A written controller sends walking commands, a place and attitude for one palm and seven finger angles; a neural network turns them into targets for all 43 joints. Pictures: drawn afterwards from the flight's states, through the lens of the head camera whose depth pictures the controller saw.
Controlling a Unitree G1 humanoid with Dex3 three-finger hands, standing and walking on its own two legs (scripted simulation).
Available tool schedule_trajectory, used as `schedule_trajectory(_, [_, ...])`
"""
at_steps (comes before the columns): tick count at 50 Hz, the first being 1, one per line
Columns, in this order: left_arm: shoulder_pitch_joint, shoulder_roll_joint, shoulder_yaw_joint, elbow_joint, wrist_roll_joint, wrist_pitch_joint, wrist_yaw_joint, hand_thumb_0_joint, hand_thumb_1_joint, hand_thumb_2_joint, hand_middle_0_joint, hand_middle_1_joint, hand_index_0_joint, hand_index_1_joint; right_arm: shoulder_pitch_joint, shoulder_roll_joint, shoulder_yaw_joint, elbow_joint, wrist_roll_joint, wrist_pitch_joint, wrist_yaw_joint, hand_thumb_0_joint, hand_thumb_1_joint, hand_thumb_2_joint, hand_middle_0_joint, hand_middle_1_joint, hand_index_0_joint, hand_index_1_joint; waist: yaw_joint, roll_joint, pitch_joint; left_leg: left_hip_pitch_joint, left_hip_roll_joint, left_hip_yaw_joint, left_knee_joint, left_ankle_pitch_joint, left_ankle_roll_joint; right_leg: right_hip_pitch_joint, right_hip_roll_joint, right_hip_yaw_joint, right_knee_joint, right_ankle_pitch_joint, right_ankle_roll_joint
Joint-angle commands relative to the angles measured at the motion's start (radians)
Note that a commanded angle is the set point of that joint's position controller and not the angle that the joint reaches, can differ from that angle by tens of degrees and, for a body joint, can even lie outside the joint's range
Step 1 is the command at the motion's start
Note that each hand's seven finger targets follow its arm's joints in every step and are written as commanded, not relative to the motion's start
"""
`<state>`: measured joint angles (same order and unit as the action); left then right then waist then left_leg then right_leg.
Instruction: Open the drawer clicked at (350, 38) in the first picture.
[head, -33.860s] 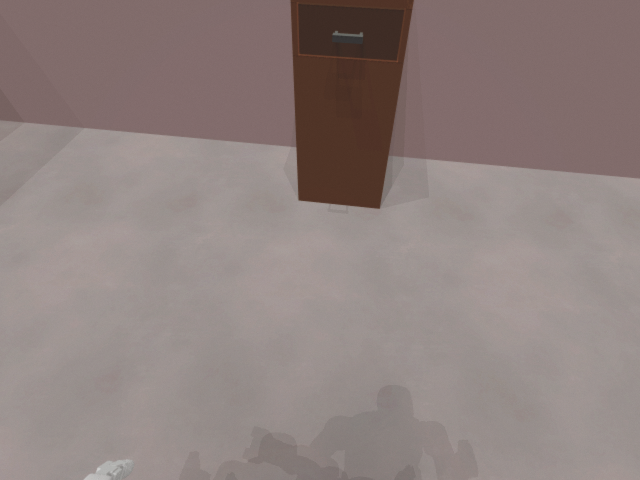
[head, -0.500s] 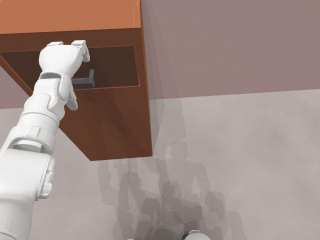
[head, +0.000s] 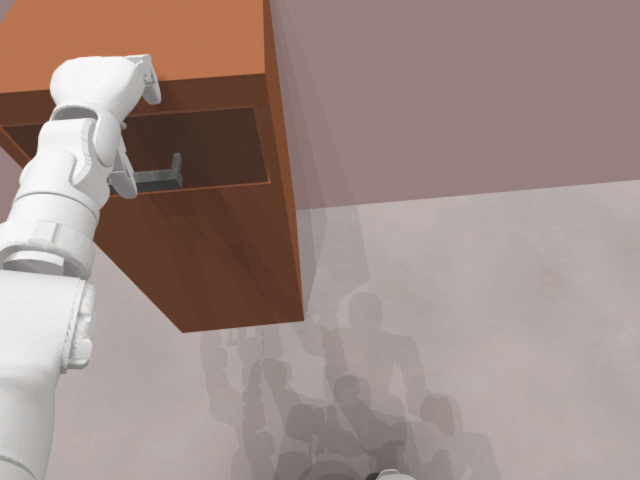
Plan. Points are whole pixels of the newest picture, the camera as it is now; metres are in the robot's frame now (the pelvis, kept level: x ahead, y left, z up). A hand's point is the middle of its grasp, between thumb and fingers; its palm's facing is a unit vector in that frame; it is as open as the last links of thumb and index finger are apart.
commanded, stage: lift the hand off the handle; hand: left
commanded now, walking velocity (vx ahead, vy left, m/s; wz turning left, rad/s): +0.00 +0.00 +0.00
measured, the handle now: (148, 171) +0.56 +0.23 +0.02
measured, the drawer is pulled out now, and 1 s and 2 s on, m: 0.00 0.00 0.00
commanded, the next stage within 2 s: draw the hand back to the body in 0.10 s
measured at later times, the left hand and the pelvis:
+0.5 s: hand (97, 149) +0.48 +0.23 +0.15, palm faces +0.02 -0.02 -1.00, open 14.0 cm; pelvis +0.02 +0.01 +0.01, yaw -3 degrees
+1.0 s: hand (56, 249) +0.32 +0.20 +0.19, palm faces +0.25 -0.90 -0.36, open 13.4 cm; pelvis +0.01 -0.01 +0.02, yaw +1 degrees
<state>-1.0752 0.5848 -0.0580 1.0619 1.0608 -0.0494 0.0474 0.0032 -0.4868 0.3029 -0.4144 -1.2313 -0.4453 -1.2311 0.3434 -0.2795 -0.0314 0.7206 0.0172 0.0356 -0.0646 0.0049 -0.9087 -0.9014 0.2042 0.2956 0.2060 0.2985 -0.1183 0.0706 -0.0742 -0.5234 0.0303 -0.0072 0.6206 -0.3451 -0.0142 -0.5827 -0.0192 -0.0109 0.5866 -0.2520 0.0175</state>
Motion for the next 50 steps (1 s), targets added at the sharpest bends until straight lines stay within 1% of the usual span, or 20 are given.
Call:
schedule_trajectory(1, [-0.691,0.360,0.099,-0.250,-0.002,0.012,0.077,0.000,-0.500,0.300,-0.300,-1.200,-0.300,-1.200,0.116,-0.139,-0.043,-0.054,0.001,-0.017,-0.016,0.000,-0.900,-0.900,0.200,0.300,0.200,0.300,-0.029,-0.003,-0.488,0.167,-0.062,0.038,-0.046,0.365,0.046,0.310,0.046,-0.007,-0.044,0.342,-0.020])
schedule_trajectory(4, [-0.627,0.391,0.117,-0.142,0.003,0.026,0.058,0.000,-0.500,0.300,-0.300,-1.200,-0.300,-1.200,0.121,-0.154,-0.038,-0.047,0.008,-0.008,-0.015,0.000,-0.900,-0.900,0.200,0.300,0.200,0.300,-0.030,-0.059,-0.406,0.099,-0.058,0.041,-0.062,0.303,0.044,0.290,0.045,-0.005,-0.058,0.296,-0.016])
schedule_trajectory(10, [-0.608,0.259,-0.008,-0.049,0.023,0.051,-0.008,0.000,-0.500,0.300,-0.300,-1.200,-0.300,-1.200,0.137,-0.160,-0.046,-0.037,0.007,-0.005,-0.002,0.000,-0.900,-0.900,0.200,0.300,0.200,0.300,-0.045,-0.018,-0.395,0.135,-0.043,0.045,-0.066,0.287,0.040,0.209,0.048,-0.010,-0.067,0.235,-0.024])
schedule_trajectory(12, [-0.465,0.284,0.041,-0.082,0.012,0.032,-0.050,0.000,-0.500,0.300,-0.300,-1.200,-0.300,-1.200,0.134,-0.162,-0.054,-0.059,0.003,0.009,0.001,0.000,-0.900,-0.900,0.200,0.300,0.200,0.300,0.002,-0.032,-0.474,0.164,-0.045,0.055,-0.063,0.357,0.044,0.291,0.051,-0.008,-0.059,0.311,-0.030])
schedule_trajectory(15, [-0.299,0.244,0.040,-0.228,-0.028,-0.006,-0.099,0.000,-0.500,0.300,-0.300,-1.200,-0.300,-1.200,0.096,-0.146,-0.055,-0.109,0.005,0.028,0.002,0.000,-0.900,-0.900,0.200,0.300,0.200,0.300,0.056,-0.040,-0.505,0.195,-0.041,0.064,-0.065,0.434,0.050,0.348,0.049,-0.014,-0.053,0.381,-0.029])
schedule_trajectory(17, [-0.180,0.287,0.105,-0.384,-0.055,-0.035,-0.100,0.000,-0.500,0.300,-0.300,-1.200,-0.300,-1.200,0.059,-0.150,-0.061,-0.142,0.007,0.039,0.004,0.000,-0.900,-0.900,0.200,0.300,0.200,0.300,0.091,-0.054,-0.527,0.218,-0.040,0.062,-0.072,0.495,0.054,0.400,0.052,-0.012,-0.054,0.418,-0.033])
schedule_trajectory(20, [-0.081,0.352,0.193,-0.563,-0.089,-0.049,-0.058,0.000,-0.500,0.300,-0.300,-1.200,-0.300,-1.200,-0.003,-0.142,-0.060,-0.172,0.015,0.044,0.010,0.000,-0.900,-0.900,0.200,0.300,0.200,0.300,0.128,-0.044,-0.461,0.215,-0.041,0.056,-0.090,0.524,0.054,0.434,0.050,-0.018,-0.046,0.434,-0.034])
schedule_trajectory(23, [-0.004,0.304,0.179,-0.663,-0.099,-0.005,-0.014,0.000,-0.500,0.300,-0.300,-1.200,-0.300,-1.200,-0.050,-0.135,-0.057,-0.178,0.024,0.045,0.030,0.000,-0.900,-0.900,0.200,0.300,0.200,0.300,0.133,-0.019,-0.369,0.237,-0.033,0.049,-0.106,0.587,0.044,0.403,0.052,-0.033,-0.058,0.421,-0.034])
schedule_trajectory(27, [0.054,0.265,0.166,-0.914,-0.110,0.053,0.030,0.000,-0.500,0.300,-0.300,-1.200,-0.300,-1.200,-0.115,-0.125,-0.061,-0.201,0.025,0.023,0.056,0.000,-0.900,-0.900,0.200,0.300,0.200,0.300,0.141,0.051,-0.429,0.355,-0.031,0.034,-0.103,0.724,0.033,0.430,0.055,-0.039,-0.067,0.436,-0.036])
schedule_trajectory(29, [0.100,0.210,0.123,-0.961,-0.117,0.087,0.028,0.000,-0.500,0.300,-0.300,-1.200,-0.300,-1.200,-0.149,-0.115,-0.055,-0.196,0.027,0.012,0.058,0.000,-0.900,-0.900,0.200,0.300,0.200,0.300,0.134,0.036,-0.394,0.384,-0.029,0.022,-0.110,0.737,0.029,0.417,0.054,-0.049,-0.078,0.422,-0.033])
schedule_trajectory(31, [0.149,0.199,0.107,-0.995,-0.119,0.122,0.009,0.000,-0.500,0.300,-0.300,-1.200,-0.300,-1.200,-0.186,-0.113,-0.047,-0.199,0.025,0.008,0.056,0.000,-0.900,-0.900,0.200,0.300,0.200,0.300,0.139,0.025,-0.384,0.400,-0.031,0.020,-0.121,0.724,0.023,0.426,0.051,-0.051,-0.087,0.403,-0.032])
schedule_trajectory(34, [0.212,0.173,0.076,-0.973,-0.127,0.166,-0.033,0.000,-0.500,0.300,-0.300,-1.200,-0.300,-1.200,-0.243,-0.110,-0.025,-0.198,0.030,0.019,0.043,0.000,-0.900,-0.900,0.200,0.300,0.200,0.300,0.139,-0.040,-0.280,0.369,-0.042,0.022,-0.157,0.596,0.022,0.425,0.050,-0.057,-0.115,0.339,-0.033])
schedule_trajectory(35, [0.226,0.146,0.042,-0.997,-0.131,0.171,-0.052,0.000,-0.500,0.300,-0.300,-1.200,-0.300,-1.200,-0.268,-0.105,-0.016,-0.208,0.030,0.020,0.039,0.000,-0.900,-0.900,0.200,0.300,0.200,0.300,0.143,-0.030,-0.271,0.371,-0.046,0.023,-0.169,0.565,0.021,0.427,0.045,-0.057,-0.123,0.320,-0.034])
schedule_trajectory(40, [0.385,0.175,0.081,-1.100,-0.149,0.147,-0.129,0.000,-0.500,0.300,-0.300,-1.200,-0.300,-1.200,-0.332,-0.088,0.008,-0.235,0.018,0.034,0.022,0.000,-0.900,-0.900,0.200,0.300,0.200,0.300,0.167,-0.063,-0.243,0.387,-0.052,0.024,-0.194,0.542,0.025,0.481,0.038,-0.057,-0.142,0.328,-0.035])
schedule_trajectory(41, [0.300,-0.206,0.081,-1.166,-0.858,0.067,-0.083,0.000,-0.465,0.315,-0.298,-1.178,-0.298,-1.178,-0.283,0.007,0.032,-0.327,0.050,-0.005,0.015,0.000,-0.900,-0.900,0.200,0.300,0.200,0.300,0.079,-0.113,-0.144,0.463,-0.029,0.045,-0.186,0.433,0.046,0.461,0.048,-0.084,-0.173,0.295,-0.042])
schedule_trajectory(42, [0.393,-0.147,0.112,-1.154,-0.923,0.032,-0.053,0.000,-0.430,0.330,-0.295,-1.155,-0.295,-1.155,-0.320,-0.017,0.048,-0.300,0.033,-0.031,0.005,0.000,-0.900,-0.900,0.200,0.300,0.200,0.300,0.098,-0.156,-0.132,0.466,-0.025,0.033,-0.201,0.358,0.048,0.477,0.051,-0.074,-0.176,0.264,-0.040])
schedule_trajectory(43, [0.446,-0.125,0.144,-1.184,-0.923,0.016,-0.036,0.000,-0.395,0.345,-0.292,-1.133,-0.292,-1.133,-0.334,-0.018,0.052,-0.300,0.033,-0.044,0.004,0.000,-0.900,-0.900,0.200,0.300,0.200,0.300,0.111,-0.141,-0.098,0.453,-0.027,0.040,-0.207,0.328,0.048,0.466,0.047,-0.066,-0.180,0.249,-0.035])
schedule_trajectory(44, [0.554,-0.045,0.281,-1.165,-1.005,0.014,-0.015,0.000,-0.360,0.360,-0.290,-1.110,-0.290,-1.110,-0.313,-0.041,0.050,-0.287,0.018,-0.039,-0.011,0.000,-0.900,-0.900,0.200,0.300,0.200,0.300,0.136,-0.145,-0.118,0.441,-0.027,0.045,-0.221,0.346,0.040,0.513,0.049,-0.073,-0.187,0.273,-0.033])
schedule_trajectory(47, [0.566,0.042,0.419,-1.340,-1.074,-0.025,0.021,0.000,-0.255,0.405,-0.282,-1.043,-0.282,-1.043,-0.307,-0.046,0.056,-0.271,-0.009,-0.069,-0.024,0.000,-0.900,-0.900,0.200,0.300,0.200,0.300,0.158,-0.011,-0.199,0.452,-0.033,0.051,-0.229,0.390,0.016,0.599,0.035,-0.060,-0.188,0.333,-0.034])
schedule_trajectory(50, [0.684,-0.017,0.431,-1.393,-1.100,-0.046,0.041,0.000,-0.150,0.450,-0.275,-0.975,-0.275,-0.975,-0.304,-0.020,0.064,-0.266,-0.018,-0.097,-0.029,0.000,-0.900,-0.900,0.200,0.300,0.200,0.300,0.163,0.051,-0.128,0.434,-0.025,0.058,-0.251,0.404,0.001,0.597,0.028,-0.063,-0.199,0.350,-0.034])
